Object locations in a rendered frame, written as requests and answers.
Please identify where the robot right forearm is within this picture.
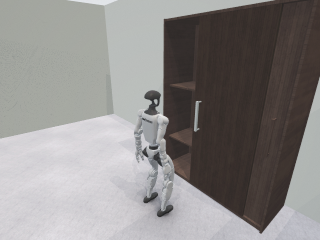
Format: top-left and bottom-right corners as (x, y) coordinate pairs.
(158, 139), (169, 166)

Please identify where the handle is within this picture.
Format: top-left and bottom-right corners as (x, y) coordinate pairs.
(194, 101), (202, 132)
(263, 118), (276, 158)

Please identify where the robot head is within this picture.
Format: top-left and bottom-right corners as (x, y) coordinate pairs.
(144, 90), (161, 116)

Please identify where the robot left foot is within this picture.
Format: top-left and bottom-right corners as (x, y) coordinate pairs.
(143, 192), (158, 203)

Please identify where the left robot upper arm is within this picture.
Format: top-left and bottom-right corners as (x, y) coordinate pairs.
(134, 109), (146, 135)

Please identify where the right robot upper arm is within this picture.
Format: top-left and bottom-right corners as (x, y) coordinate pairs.
(156, 114), (169, 146)

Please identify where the robot left forearm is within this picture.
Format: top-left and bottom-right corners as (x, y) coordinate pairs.
(134, 131), (142, 150)

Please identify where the robot left hand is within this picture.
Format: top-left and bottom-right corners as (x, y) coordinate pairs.
(135, 149), (144, 163)

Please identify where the robot right hand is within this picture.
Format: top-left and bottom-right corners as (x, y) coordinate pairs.
(161, 164), (172, 181)

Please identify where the wardrobe door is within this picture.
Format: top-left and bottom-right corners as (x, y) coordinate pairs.
(243, 0), (315, 225)
(189, 3), (284, 216)

